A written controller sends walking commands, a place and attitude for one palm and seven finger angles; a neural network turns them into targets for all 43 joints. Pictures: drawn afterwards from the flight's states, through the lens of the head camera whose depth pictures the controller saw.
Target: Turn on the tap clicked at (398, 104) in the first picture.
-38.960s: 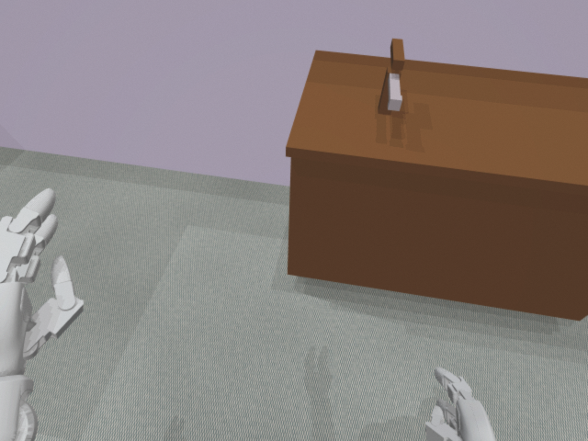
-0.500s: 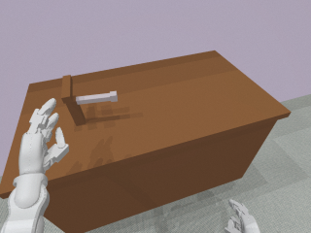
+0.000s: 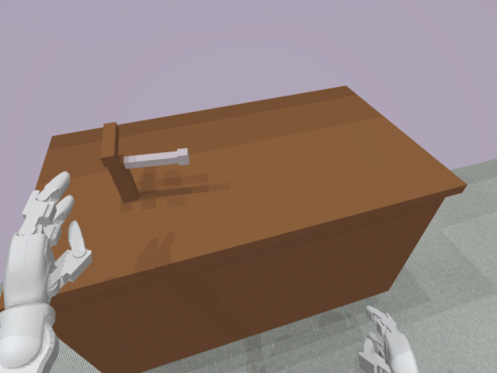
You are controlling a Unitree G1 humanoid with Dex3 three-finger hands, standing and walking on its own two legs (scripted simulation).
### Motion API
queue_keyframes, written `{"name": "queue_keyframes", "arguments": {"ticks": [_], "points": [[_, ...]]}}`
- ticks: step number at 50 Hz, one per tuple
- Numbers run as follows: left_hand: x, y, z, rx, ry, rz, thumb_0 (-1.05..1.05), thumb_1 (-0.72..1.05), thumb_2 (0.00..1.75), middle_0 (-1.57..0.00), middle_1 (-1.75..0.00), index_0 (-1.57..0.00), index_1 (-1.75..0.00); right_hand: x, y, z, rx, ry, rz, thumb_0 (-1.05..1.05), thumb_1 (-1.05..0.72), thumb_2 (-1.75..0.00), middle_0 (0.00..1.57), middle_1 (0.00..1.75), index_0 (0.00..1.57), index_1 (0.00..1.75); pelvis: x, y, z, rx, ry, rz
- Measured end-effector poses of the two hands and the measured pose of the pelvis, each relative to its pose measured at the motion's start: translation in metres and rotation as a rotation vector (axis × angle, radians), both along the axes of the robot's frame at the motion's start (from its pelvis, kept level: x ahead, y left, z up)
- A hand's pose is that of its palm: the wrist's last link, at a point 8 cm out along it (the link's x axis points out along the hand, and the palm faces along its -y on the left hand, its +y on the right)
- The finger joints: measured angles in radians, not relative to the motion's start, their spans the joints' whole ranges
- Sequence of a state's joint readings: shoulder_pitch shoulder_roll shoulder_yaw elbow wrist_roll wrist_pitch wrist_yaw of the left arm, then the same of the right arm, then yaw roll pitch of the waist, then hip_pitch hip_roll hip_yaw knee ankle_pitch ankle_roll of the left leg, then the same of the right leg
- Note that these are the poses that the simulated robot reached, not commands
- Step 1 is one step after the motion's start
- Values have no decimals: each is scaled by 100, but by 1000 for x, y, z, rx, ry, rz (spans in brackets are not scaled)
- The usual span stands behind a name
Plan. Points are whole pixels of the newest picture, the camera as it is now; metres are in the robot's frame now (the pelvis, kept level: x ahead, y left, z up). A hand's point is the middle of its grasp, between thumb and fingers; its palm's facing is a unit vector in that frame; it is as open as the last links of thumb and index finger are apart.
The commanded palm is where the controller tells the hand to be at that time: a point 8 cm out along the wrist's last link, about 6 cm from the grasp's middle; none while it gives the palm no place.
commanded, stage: step back with the hand held close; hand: left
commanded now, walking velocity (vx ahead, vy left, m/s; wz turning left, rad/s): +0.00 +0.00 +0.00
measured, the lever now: (183, 156) +0.55 +0.24 +0.04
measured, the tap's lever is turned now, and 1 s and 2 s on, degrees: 81 81 81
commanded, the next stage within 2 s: stop stepping back and stand still in 1.44 s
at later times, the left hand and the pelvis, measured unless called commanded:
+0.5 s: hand (62, 283) +0.17 +0.25 +0.15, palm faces +0.37 -0.82 -0.44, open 7.4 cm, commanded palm +0.12 +0.30 +0.17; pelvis -0.04 +0.01 -0.01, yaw +0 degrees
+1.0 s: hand out of the picture +0.09 +0.28 +0.15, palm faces +0.44 -0.81 -0.40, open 7.4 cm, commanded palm +0.04 +0.32 +0.17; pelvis -0.11 +0.03 -0.02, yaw +3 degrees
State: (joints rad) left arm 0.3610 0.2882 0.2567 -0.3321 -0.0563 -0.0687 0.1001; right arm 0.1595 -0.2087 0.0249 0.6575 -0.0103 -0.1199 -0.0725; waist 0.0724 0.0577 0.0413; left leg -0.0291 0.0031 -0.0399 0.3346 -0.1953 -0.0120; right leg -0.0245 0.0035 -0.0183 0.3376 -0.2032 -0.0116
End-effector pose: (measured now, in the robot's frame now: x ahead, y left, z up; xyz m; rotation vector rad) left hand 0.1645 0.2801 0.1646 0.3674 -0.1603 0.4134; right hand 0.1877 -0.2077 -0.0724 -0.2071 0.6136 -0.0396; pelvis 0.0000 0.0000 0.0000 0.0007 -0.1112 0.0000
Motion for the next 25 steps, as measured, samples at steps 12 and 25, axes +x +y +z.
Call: {"name": "queue_keyframes", "arguments": {"ticks": [12, 25], "points": [[0, 3, 16, 104, -11, -10, 2, 89, 90, -21, -30, -21, -30, -13, -11, -9, -5, 65, -38, 1, -91, -90, 20, 30, 20, 30, -9, 0, -2, -16, 66, 8], [-37, 12, 2, 122, 66, -35, 2, 89, 90, -22, -30, -21, -30, -56, -13, -17, -37, 134, -112, 1, -91, -90, 20, 30, 20, 30, -42, 14, -6, -13, 105, 6]]}}
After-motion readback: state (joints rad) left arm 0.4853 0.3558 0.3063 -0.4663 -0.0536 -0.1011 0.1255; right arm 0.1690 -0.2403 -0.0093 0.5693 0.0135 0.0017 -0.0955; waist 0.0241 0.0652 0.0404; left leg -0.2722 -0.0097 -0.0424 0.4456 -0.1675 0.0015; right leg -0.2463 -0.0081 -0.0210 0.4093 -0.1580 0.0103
